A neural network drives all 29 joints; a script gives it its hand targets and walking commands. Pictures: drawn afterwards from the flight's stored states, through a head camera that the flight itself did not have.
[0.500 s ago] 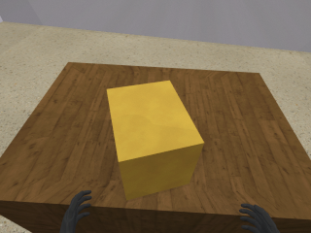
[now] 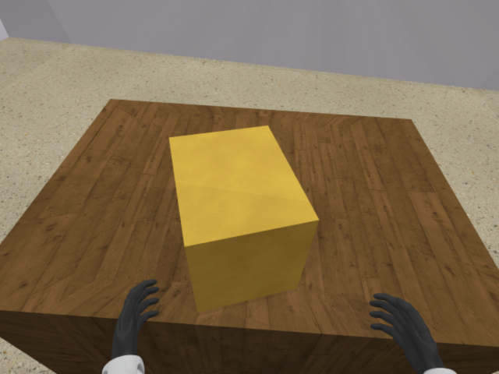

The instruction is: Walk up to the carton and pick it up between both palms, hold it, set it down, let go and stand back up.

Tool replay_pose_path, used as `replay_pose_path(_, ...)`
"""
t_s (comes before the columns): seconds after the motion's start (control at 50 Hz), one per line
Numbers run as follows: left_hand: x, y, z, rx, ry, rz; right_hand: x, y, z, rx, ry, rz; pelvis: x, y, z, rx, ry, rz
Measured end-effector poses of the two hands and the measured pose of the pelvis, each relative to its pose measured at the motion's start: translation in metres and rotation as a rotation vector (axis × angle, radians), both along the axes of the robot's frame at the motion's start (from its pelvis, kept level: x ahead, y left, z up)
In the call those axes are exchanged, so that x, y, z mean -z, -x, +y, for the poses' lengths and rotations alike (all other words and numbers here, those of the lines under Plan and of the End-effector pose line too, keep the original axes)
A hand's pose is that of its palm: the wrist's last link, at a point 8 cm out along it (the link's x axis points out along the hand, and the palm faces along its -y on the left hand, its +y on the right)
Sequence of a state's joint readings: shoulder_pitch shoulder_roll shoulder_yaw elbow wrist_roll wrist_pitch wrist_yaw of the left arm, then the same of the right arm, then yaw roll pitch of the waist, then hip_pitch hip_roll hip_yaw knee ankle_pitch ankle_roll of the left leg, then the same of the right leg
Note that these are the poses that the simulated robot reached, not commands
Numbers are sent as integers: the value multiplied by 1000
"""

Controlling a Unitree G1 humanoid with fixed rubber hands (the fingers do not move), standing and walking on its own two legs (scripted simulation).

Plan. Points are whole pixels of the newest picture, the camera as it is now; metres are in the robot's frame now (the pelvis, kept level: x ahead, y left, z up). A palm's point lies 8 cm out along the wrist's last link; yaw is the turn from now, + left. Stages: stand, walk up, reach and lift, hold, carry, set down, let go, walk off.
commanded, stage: reach and lift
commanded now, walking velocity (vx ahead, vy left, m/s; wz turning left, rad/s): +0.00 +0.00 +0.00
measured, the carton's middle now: (234, 214) +0.43 +0.06 -0.01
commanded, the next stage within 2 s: none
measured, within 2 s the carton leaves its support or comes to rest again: neither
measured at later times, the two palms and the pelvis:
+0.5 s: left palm (120, 294) +0.23 +0.22 +0.02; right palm (400, 284) +0.28 -0.22 +0.03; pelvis -0.01 +0.00 +0.00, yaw +0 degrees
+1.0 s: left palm (113, 252) +0.27 +0.23 +0.07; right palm (389, 225) +0.36 -0.20 +0.08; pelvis +0.00 +0.00 +0.01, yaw +0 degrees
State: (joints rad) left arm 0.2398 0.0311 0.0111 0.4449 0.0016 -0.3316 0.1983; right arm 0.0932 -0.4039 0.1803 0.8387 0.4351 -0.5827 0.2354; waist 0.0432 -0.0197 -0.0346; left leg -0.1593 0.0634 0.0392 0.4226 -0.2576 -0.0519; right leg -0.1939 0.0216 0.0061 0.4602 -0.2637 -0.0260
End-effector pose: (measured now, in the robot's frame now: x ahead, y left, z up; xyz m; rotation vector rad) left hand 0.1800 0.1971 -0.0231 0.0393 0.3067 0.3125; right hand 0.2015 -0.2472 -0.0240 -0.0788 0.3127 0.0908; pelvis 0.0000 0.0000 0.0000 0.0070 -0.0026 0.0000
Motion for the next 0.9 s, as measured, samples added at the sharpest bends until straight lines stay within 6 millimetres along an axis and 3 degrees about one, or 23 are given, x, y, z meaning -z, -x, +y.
replay_pose_path(0.28, -27, -34, 10, -48, 10, -33, -29, -51, 20, -50, -16, -26, -2, 11, -2, 1, -3, -6)
replay_pose_path(0.38, -31, -40, 13, -48, 14, -1, -40, -67, 22, -34, -16, -32, -3, 9, 0, -2, 2, -6)
replay_pose_path(0.9, -85, -87, 30, -54, 21, -35, -96, -144, 36, -56, -24, -92, -8, -1, 3, -3, 11, 16)
